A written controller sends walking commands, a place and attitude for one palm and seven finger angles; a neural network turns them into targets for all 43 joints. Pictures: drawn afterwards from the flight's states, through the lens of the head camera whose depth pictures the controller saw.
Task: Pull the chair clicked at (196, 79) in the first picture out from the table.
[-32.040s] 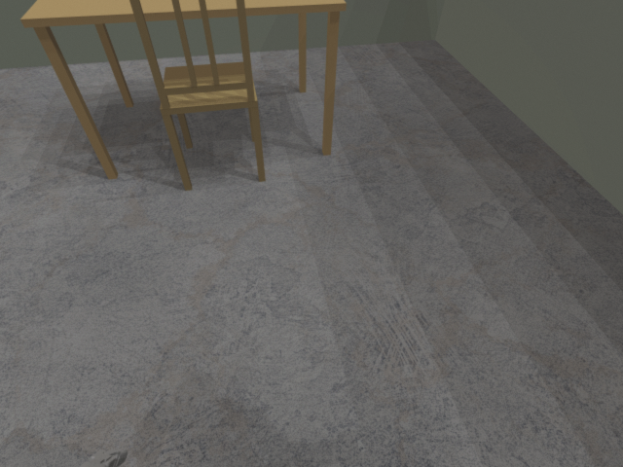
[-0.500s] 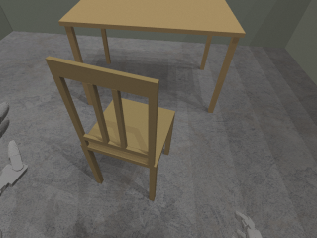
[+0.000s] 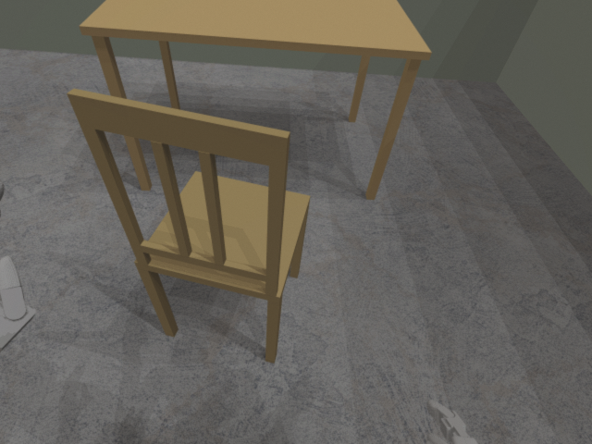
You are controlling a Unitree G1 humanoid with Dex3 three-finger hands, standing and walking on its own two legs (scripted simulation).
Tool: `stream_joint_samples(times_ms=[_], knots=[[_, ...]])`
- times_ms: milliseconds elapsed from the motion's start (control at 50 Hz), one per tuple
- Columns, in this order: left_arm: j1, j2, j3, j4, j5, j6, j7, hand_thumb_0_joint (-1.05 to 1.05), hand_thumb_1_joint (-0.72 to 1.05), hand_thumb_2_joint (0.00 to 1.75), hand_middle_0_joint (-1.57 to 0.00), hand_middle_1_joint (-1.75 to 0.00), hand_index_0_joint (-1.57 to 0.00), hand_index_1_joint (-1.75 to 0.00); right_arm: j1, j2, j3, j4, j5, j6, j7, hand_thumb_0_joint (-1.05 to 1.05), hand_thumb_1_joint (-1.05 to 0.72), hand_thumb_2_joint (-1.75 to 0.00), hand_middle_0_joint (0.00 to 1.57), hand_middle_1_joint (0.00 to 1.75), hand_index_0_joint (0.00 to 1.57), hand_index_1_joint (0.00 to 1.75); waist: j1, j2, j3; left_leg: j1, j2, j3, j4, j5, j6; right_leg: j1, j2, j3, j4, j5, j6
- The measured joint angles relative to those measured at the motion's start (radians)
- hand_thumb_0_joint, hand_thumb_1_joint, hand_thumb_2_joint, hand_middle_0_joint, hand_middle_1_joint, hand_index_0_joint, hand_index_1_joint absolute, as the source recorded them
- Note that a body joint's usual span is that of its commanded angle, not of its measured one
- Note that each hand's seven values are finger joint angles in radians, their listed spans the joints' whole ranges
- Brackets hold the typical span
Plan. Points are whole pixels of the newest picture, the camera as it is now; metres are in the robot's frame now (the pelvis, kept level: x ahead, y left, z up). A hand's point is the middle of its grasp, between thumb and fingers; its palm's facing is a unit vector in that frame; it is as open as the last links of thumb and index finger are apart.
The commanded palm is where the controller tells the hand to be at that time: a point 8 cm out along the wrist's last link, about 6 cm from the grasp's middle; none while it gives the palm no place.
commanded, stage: let the arm hang, fingers relaxed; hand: left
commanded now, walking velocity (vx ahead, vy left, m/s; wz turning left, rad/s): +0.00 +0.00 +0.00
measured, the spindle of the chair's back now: (174, 205) +0.58 +0.27 -0.07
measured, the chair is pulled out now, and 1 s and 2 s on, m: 0.63 0.63 0.63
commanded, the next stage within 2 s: look to check the result in 1.18 s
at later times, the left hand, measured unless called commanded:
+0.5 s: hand out of the picture -0.02 +0.18 -0.18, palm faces +0.08 -0.98 -0.16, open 7.0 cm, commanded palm none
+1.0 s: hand out of the picture +0.01 +0.13 -0.17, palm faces +0.07 -0.98 -0.18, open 7.3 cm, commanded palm none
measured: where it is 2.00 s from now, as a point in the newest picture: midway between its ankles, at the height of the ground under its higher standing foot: outside the picture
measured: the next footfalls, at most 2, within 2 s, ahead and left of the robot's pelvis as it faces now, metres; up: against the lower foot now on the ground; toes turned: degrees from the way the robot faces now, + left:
none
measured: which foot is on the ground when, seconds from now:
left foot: down 0.00-1.00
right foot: down 0.00-1.00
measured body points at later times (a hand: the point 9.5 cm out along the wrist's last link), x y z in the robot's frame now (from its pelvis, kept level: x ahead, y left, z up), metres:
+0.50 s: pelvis -0.01 -0.01 +0.00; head +0.01 +0.03 +0.45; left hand -0.02 +0.23 -0.17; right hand +0.03 -0.25 -0.13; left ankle +0.07 +0.10 -0.73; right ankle -0.05 -0.12 -0.73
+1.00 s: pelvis +0.02 -0.03 +0.00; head +0.02 -0.04 +0.45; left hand +0.01 +0.18 -0.15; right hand +0.00 -0.23 -0.16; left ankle +0.07 +0.10 -0.73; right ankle -0.05 -0.12 -0.73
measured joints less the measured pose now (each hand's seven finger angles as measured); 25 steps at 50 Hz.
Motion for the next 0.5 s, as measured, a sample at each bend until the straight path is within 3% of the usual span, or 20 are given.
stream_joint_samples(times_ms=[80, 100, 140, 220, 280, 360, 420, 500], knots=[[0.033, 0.023, -0.001, -0.015, -0.018, -0.035, -0.013, 0.02, 0.89, 0.90, -0.21, -0.30, -0.21, -0.30, -0.039, -0.022, -0.007, 0.040, -0.002, 0.012, -0.006, 0.01, -0.90, -0.90, 0.20, 0.30, 0.20, 0.30, 0.025, 0.056, 0.044, 0.014, 0.023, -0.005, -0.027, 0.012, -0.003, 0.025, 0.023, -0.002, -0.064, 0.061, 0.002], [0.006, 0.028, -0.021, 0.036, 0.001, -0.038, -0.027, 0.01, 0.89, 0.90, -0.21, -0.30, -0.21, -0.30, -0.045, -0.036, -0.016, 0.059, -0.001, 0.004, 0.007, 0.01, -0.90, -0.90, 0.20, 0.30, 0.20, 0.30, 0.034, 0.069, 0.034, 0.000, 0.019, -0.007, -0.019, 0.015, -0.001, 0.002, 0.019, -0.004, -0.037, 0.055, 0.003], [-0.101, 0.006, -0.108, 0.233, 0.035, 0.031, -0.076, 0.01, 0.89, 0.90, -0.21, -0.30, -0.21, -0.30, -0.071, -0.079, -0.035, 0.104, -0.004, 0.028, 0.033, 0.01, -0.90, -0.90, 0.20, 0.30, 0.20, 0.30, 0.044, 0.105, 0.013, -0.031, 0.002, -0.009, 0.018, 0.001, 0.007, -0.043, 0.003, -0.012, 0.042, 0.016, 0.010], [-0.265, -0.130, -0.264, 0.749, 0.057, 0.221, -0.124, 0.00, 0.90, 0.90, -0.20, -0.30, -0.20, -0.30, -0.125, -0.130, -0.042, 0.172, -0.019, 0.122, 0.041, 0.01, -0.91, -0.90, 0.20, 0.30, 0.20, 0.30, 0.029, 0.150, -0.011, -0.057, -0.022, -0.002, 0.076, -0.026, 0.018, -0.081, -0.023, -0.012, 0.138, -0.045, 0.024], [-0.288, -0.205, -0.352, 1.029, 0.064, 0.288, -0.138, 0.01, 0.91, 0.90, -0.19, -0.30, -0.19, -0.30, -0.105, -0.108, -0.036, 0.186, -0.027, 0.162, 0.044, 0.01, -0.91, -0.90, 0.20, 0.30, 0.20, 0.30, 0.009, 0.102, -0.006, -0.036, -0.034, -0.007, 0.094, -0.038, 0.013, -0.062, -0.034, -0.020, 0.172, -0.073, 0.012], [-0.259, -0.275, -0.429, 1.260, 0.053, 0.313, -0.144, 0.01, 0.91, 0.90, -0.19, -0.30, -0.20, -0.30, -0.056, -0.065, -0.025, 0.219, -0.038, 0.193, 0.046, 0.01, -0.91, -0.90, 0.20, 0.30, 0.20, 0.30, 0.005, 0.001, 0.021, -0.011, -0.034, -0.020, 0.120, -0.062, 0.005, -0.030, -0.031, -0.033, 0.189, -0.097, 0.003], [-0.256, -0.251, -0.413, 1.362, 0.043, 0.301, -0.129, -0.01, 1.00, 0.89, -0.20, -0.30, -0.20, -0.30, -0.018, -0.040, -0.018, 0.255, -0.041, 0.200, 0.042, 0.01, -0.91, -0.90, 0.20, 0.30, 0.20, 0.30, 0.026, -0.041, 0.043, -0.001, -0.025, -0.037, 0.079, -0.039, -0.003, -0.015, -0.019, -0.046, 0.138, -0.066, 0.000], [-0.230, -0.227, -0.425, 1.462, 0.042, 0.282, -0.144, -0.01, 0.99, 0.89, -0.21, -0.30, -0.21, -0.30, 0.005, -0.037, -0.026, 0.288, -0.037, 0.208, 0.031, 0.01, -0.91, -0.90, 0.20, 0.30, 0.20, 0.30, 0.046, -0.022, 0.072, 0.014, -0.019, -0.043, -0.011, 0.017, -0.007, -0.006, -0.011, -0.049, 0.056, -0.012, -0.010]])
